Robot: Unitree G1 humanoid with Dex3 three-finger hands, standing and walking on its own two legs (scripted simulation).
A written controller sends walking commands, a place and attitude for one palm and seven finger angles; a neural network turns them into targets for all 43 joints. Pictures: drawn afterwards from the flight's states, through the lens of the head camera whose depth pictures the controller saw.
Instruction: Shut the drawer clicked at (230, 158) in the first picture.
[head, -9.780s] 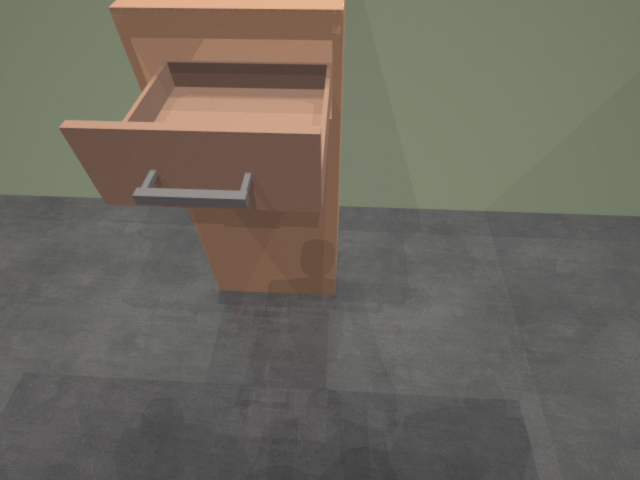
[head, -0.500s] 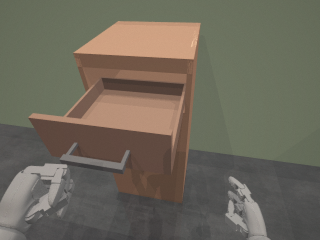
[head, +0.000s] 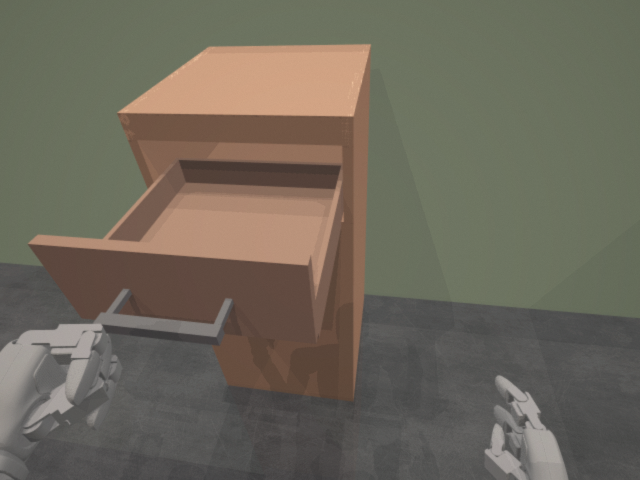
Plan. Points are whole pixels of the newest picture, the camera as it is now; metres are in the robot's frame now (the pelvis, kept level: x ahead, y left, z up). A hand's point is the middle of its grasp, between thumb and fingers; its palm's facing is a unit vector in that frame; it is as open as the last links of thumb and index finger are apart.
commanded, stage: bring the fist close to the handle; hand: left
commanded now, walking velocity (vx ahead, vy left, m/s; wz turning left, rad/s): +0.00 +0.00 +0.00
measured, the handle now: (166, 315) +0.29 +0.26 +0.07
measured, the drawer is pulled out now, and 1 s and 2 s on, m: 0.30 0.30 0.28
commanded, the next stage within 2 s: push the drawer shut in 1.36 s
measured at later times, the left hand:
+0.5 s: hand (138, 389) +0.17 +0.21 +0.12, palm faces +0.05 -0.99 -0.11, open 3.3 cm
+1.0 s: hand (165, 383) +0.20 +0.22 +0.07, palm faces +0.03 -1.00 -0.08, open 3.3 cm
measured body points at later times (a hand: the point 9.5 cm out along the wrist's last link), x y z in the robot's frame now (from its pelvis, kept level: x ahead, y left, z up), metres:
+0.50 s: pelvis +0.00 +0.02 +0.00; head -0.02 +0.00 +0.45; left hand +0.16 +0.27 +0.12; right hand +0.21 -0.19 -0.05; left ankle -0.01 +0.13 -0.73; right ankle +0.03 -0.07 -0.73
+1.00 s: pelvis +0.00 +0.03 -0.01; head +0.01 +0.01 +0.44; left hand +0.19 +0.27 +0.07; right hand +0.18 -0.20 -0.08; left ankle -0.01 +0.13 -0.73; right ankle +0.03 -0.07 -0.73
